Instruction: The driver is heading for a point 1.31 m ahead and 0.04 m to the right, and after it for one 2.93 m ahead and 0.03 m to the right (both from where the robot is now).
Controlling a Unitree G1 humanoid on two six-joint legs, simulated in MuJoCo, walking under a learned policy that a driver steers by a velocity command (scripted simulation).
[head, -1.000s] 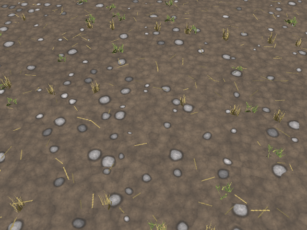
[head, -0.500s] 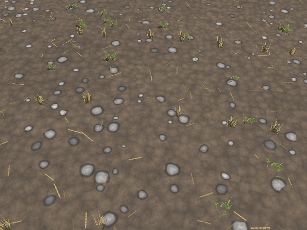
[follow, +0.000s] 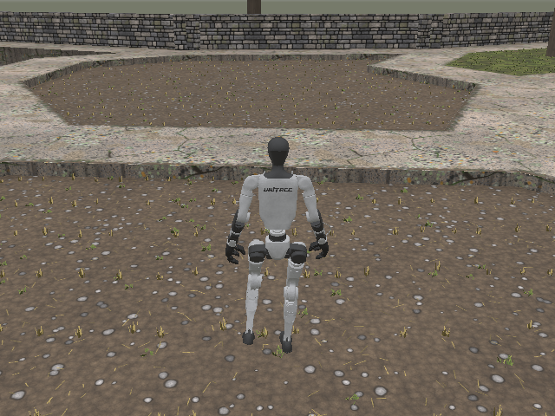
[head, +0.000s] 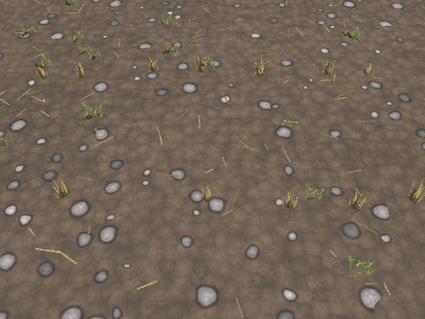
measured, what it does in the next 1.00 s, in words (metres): walks ahead: left foot, then right foot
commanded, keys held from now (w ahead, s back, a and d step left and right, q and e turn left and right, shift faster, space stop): w+e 0.18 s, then w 0.72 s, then w+q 0.10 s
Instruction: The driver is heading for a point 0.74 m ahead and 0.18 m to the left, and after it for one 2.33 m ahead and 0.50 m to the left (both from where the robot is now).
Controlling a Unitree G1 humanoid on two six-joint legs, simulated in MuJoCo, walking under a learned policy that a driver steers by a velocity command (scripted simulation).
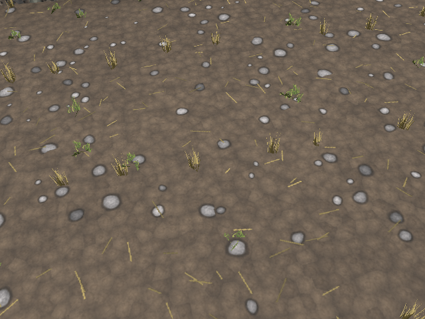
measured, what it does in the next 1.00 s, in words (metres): walks ahead, turning left: left foot, then right foot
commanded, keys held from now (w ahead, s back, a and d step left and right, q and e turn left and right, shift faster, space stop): w+q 0.56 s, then w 0.44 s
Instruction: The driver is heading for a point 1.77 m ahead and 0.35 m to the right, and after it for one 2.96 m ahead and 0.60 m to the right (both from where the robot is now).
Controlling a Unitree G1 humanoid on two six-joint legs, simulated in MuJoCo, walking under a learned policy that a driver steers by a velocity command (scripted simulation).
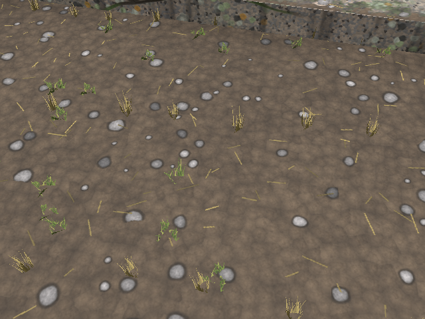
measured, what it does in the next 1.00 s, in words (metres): walks ahead, turning right: left foot, then right foot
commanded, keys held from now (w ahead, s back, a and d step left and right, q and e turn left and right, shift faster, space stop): w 0.32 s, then w+e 0.68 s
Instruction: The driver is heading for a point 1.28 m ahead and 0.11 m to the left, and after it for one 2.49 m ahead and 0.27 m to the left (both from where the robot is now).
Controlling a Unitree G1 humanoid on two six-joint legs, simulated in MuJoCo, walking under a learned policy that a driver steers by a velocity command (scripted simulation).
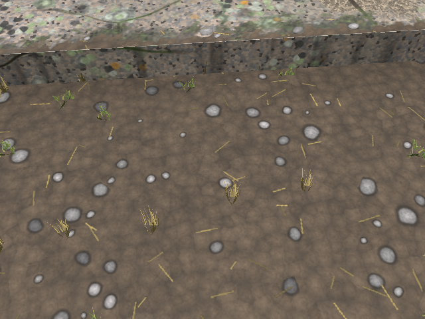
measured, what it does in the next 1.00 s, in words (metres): walks ahead: left foot, then right foot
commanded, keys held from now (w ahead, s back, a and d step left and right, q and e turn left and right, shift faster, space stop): w+e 0.04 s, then w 0.76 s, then w+q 0.20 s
